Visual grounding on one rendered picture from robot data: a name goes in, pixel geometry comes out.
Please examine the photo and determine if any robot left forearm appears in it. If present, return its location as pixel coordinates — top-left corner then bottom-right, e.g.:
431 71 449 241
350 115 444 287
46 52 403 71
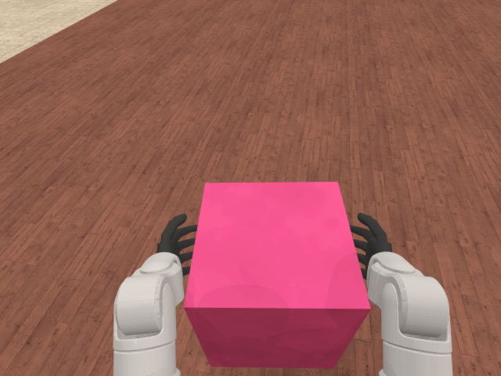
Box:
113 252 185 376

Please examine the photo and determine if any robot left hand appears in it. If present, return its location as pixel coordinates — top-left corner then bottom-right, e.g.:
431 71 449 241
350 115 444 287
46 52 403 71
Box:
157 214 198 276

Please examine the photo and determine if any robot right forearm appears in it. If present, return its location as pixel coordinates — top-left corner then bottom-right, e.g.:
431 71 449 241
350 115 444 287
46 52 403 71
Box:
366 251 453 376

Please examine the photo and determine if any robot right hand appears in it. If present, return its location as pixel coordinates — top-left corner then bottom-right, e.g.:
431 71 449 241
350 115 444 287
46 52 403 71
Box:
349 213 392 279

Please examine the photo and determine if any carton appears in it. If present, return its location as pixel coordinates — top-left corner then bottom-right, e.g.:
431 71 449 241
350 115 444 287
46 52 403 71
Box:
184 182 371 369

